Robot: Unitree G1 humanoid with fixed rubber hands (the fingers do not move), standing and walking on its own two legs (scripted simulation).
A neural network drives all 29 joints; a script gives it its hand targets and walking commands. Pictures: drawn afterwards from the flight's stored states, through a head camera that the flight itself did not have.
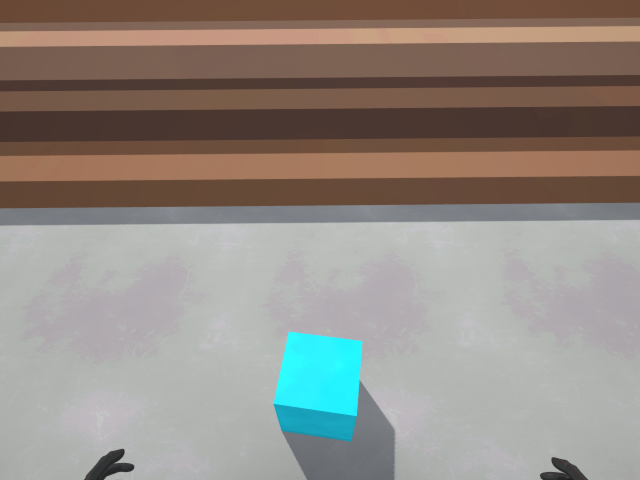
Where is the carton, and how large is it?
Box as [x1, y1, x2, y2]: [274, 332, 361, 441]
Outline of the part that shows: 289,332 274,399 274,406 281,430 350,441 356,416 361,341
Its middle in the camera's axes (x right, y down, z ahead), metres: +0.00 +0.44 +1.12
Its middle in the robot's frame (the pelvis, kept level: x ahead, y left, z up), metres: +0.46 +0.03 -0.66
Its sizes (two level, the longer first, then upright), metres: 0.210 0.200 0.250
